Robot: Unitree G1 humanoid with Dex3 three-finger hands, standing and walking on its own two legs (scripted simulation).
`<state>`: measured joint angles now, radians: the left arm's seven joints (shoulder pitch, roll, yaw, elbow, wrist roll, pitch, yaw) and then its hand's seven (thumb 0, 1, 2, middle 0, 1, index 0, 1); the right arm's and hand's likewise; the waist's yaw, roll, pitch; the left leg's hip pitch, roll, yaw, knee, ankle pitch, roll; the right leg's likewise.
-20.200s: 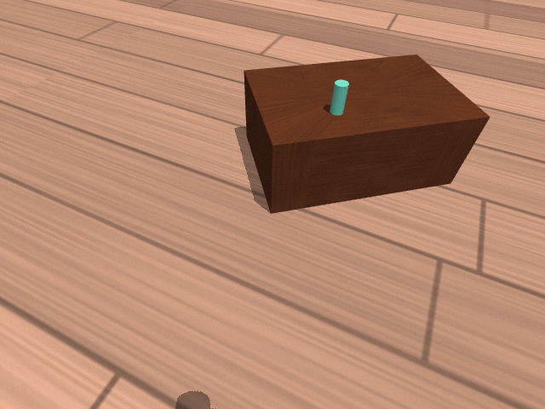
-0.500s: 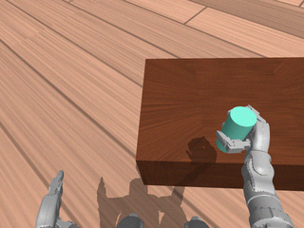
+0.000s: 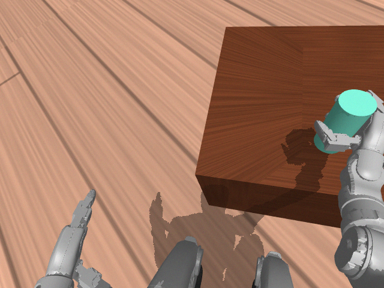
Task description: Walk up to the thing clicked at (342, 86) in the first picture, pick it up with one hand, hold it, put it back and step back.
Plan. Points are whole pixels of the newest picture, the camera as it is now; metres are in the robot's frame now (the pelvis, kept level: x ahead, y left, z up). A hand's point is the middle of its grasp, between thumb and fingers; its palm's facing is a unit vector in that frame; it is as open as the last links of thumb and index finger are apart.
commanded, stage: crouch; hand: right
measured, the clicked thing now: (340, 124) +0.49 -0.20 -0.01
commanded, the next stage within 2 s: lower in 0.62 s
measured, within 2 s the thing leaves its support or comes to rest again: rests again in 1.64 s
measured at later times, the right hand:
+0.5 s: hand (334, 119) +0.52 -0.20 -0.05, palm faces +0.26 +0.97 -0.01, open 8.8 cm
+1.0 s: hand (326, 125) +0.54 -0.20 -0.10, palm faces +0.24 +0.97 -0.01, open 8.8 cm
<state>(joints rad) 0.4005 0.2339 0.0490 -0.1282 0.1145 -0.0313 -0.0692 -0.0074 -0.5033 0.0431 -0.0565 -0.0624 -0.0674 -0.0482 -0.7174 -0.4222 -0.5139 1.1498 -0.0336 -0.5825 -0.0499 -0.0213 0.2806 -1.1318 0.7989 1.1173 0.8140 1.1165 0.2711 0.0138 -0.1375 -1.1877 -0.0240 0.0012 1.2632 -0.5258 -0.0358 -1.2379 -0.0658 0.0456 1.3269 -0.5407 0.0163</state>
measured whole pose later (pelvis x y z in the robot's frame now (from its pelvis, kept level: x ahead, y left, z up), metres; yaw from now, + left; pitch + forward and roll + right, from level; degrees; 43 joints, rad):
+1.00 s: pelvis -0.01 +0.01 -0.05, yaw +2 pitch +32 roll +7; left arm 0.40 0.28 0.02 -0.34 0.12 -0.03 -0.08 -0.01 -0.53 0.07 -0.06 -0.05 -0.05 -0.05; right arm -0.86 -0.66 -0.61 1.26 -0.09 -0.58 -0.02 -0.02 0.29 -1.16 0.78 1.15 0.80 1.15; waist 0.41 0.03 -0.14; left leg -1.45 -0.05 0.04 1.45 -0.57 -0.03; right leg -1.52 -0.09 0.10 1.55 -0.59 0.03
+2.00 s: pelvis -0.03 +0.01 -0.11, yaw +4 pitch +35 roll +8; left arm 0.43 0.37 0.15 -0.49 0.08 -0.07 -0.10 -0.01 -0.55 0.07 -0.06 -0.05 -0.06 -0.05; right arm -0.89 -0.78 -0.63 1.21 -0.10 -0.54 0.02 -0.03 0.22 -1.03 0.83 1.03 0.84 1.02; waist 0.47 0.05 -0.13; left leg -1.66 -0.06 0.05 1.64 -0.60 -0.03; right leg -1.73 -0.09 0.13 1.74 -0.63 0.03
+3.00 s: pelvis -0.02 +0.00 -0.05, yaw +3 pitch +30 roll +7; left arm 0.42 0.36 0.07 -0.40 0.01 0.05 -0.06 -0.01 -0.55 0.07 -0.08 -0.05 -0.07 -0.06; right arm -0.93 -0.90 -0.59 1.25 -0.12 -0.20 0.10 -0.01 0.45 -0.04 0.07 0.05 0.08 0.05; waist 0.36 0.02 -0.13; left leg -1.42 -0.06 0.05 1.43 -0.55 -0.04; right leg -1.49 -0.09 0.11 1.54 -0.58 0.02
